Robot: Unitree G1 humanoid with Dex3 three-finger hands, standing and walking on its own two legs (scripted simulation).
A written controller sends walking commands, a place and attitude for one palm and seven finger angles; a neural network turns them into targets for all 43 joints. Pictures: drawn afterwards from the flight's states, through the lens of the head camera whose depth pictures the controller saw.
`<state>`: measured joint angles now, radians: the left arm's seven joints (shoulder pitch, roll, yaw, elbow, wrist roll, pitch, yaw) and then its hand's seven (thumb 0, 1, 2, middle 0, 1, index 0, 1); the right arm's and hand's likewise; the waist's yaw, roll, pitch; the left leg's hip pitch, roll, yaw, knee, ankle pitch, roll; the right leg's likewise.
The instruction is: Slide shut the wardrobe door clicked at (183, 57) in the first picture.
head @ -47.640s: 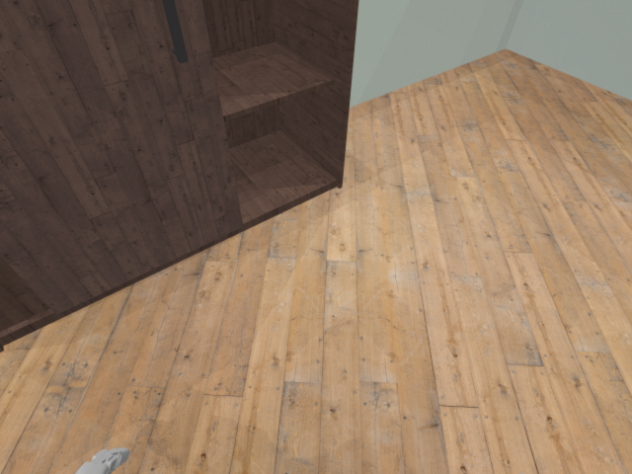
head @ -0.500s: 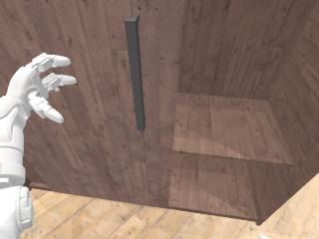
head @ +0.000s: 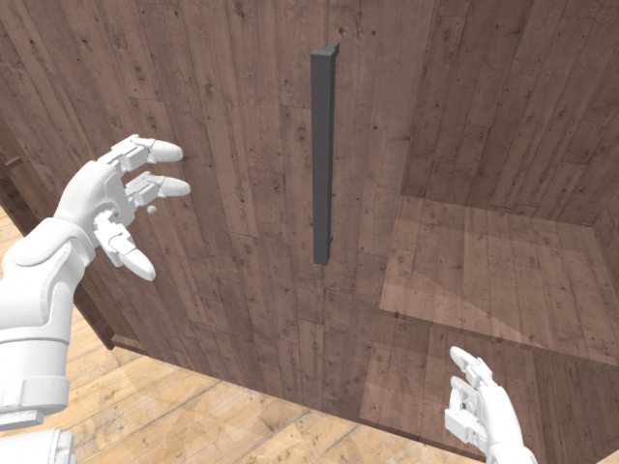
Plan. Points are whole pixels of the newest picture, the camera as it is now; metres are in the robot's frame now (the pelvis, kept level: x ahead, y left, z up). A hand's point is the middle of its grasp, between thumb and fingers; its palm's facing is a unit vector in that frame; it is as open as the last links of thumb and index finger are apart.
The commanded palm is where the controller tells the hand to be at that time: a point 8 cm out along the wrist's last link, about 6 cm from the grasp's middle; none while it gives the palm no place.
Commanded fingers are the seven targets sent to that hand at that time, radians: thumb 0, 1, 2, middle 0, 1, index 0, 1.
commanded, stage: slip the hand off the handle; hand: left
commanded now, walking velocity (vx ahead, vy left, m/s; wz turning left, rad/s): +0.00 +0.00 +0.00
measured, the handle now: (326, 170) +0.45 +0.04 +0.19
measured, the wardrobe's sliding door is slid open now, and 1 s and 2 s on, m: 0.53 0.53 0.53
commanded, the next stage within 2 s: draw the hand back to the body in 0.04 s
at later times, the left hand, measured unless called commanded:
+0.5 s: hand (152, 241) +0.29 +0.22 +0.18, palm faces -0.10 -0.99 -0.10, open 14.6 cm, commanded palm +0.26 +0.27 +0.21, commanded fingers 0.00 -0.55 0.20 -0.25 -1.15 -0.25 -1.15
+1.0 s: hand (130, 269) +0.26 +0.24 +0.17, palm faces +0.37 -0.86 -0.34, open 12.4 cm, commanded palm +0.21 +0.27 +0.20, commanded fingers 0.00 0.28 0.60 -0.22 -0.66 -0.22 -0.66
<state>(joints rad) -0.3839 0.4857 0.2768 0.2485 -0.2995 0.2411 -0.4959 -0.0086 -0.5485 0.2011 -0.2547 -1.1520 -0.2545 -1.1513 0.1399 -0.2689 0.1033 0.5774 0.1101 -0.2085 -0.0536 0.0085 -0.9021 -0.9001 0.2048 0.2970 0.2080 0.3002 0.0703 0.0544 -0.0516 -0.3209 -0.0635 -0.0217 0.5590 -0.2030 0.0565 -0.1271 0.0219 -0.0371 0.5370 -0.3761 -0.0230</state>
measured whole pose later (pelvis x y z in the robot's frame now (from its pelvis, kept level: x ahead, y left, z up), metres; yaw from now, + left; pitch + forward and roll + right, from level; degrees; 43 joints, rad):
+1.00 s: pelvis +0.01 -0.02 +0.01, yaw -2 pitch -3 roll -1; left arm 0.22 0.38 0.32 -0.22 -0.11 -0.08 0.05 0.00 -0.06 0.44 -0.25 -0.86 -0.24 -0.86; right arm 0.22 -0.23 0.04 0.68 0.03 -0.10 -0.06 0.01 -0.90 -0.90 0.20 0.30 0.21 0.30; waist 0.06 0.07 0.01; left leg -0.26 -0.02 -0.01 0.51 -0.21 0.03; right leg -0.06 0.06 -0.01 0.44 -0.34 -0.05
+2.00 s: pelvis +0.02 -0.01 +0.01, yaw -4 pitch -1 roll -2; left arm 0.45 0.41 0.41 -0.32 -0.08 -0.16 0.06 0.02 0.89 0.90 -0.21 -0.30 -0.21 -0.30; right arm 0.21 -0.24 0.01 0.64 0.03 -0.02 -0.04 0.01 -0.90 -0.90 0.20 0.30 0.21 0.30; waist 0.05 0.08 -0.04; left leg -0.28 0.00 0.02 0.52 -0.23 0.04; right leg -0.05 0.08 0.02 0.38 -0.31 -0.04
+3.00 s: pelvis -0.14 +0.18 -0.03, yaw -8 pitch -3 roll -6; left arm 0.30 0.50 0.53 -0.64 -0.07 -0.29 0.12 0.02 0.89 0.90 -0.21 -0.30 -0.21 -0.30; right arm 0.24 -0.11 0.04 0.67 -0.04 -0.10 0.01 0.01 -0.91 -0.90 0.20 0.30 0.21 0.30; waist -0.04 -0.10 0.04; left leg -0.53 -0.06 -0.07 0.86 -0.28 0.09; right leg -0.56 0.12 0.06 1.29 -0.43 -0.01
